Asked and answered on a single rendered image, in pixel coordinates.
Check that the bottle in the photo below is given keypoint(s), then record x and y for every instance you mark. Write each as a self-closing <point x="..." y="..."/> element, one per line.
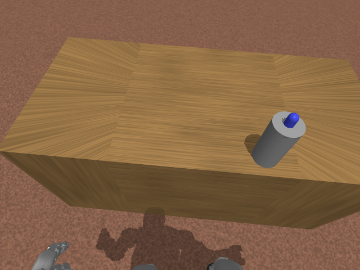
<point x="282" y="132"/>

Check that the left robot hand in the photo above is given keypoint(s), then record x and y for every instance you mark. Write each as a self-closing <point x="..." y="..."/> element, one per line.
<point x="47" y="259"/>

